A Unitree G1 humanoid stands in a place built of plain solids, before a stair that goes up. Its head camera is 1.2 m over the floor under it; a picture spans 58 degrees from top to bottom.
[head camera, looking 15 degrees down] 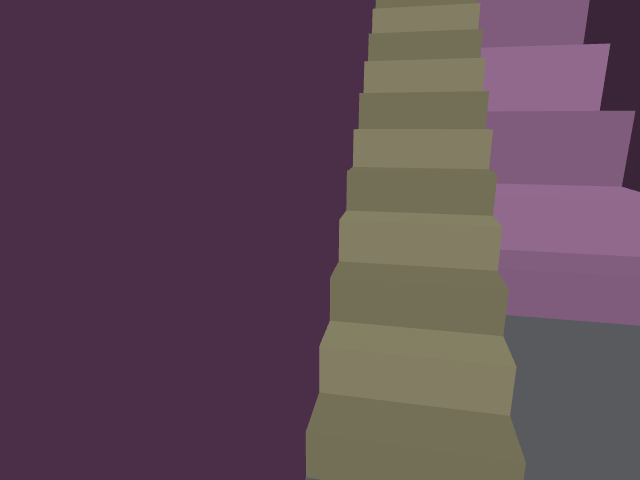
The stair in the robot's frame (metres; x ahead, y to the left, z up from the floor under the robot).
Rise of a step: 0.20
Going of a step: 0.23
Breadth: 0.70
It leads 11 degrees to the right of straight ahead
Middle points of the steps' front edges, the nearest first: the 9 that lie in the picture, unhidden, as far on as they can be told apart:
1.18 -0.29 0.19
1.41 -0.34 0.39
1.63 -0.38 0.58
1.85 -0.43 0.78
2.08 -0.48 0.98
2.30 -0.52 1.17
2.52 -0.57 1.37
2.75 -0.61 1.57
2.97 -0.66 1.76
